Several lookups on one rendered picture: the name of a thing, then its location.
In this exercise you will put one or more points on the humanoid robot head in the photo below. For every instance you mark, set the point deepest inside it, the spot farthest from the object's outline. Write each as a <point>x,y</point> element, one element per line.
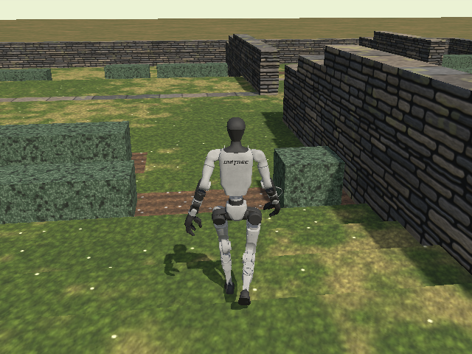
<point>236,127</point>

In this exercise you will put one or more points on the left robot shin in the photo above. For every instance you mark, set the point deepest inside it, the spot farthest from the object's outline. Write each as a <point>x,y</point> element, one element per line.
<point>226,263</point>

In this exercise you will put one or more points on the right robot upper arm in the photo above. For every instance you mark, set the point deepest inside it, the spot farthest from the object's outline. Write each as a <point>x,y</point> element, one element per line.
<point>262,166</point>

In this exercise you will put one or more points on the left robot upper arm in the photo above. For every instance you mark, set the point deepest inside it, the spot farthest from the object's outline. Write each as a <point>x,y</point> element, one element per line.
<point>208,168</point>

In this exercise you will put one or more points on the robot left forearm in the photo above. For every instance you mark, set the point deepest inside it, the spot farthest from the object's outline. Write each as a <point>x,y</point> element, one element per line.
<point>197,200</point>

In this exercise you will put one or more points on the right robot hand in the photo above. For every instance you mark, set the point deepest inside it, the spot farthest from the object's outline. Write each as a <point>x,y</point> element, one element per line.
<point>269,205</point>

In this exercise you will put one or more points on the left robot hand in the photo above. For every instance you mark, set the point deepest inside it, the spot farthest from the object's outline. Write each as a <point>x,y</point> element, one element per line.
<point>189,225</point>

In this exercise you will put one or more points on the robot right forearm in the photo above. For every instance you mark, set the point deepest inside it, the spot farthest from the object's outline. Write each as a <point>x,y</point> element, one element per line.
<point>272,194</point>

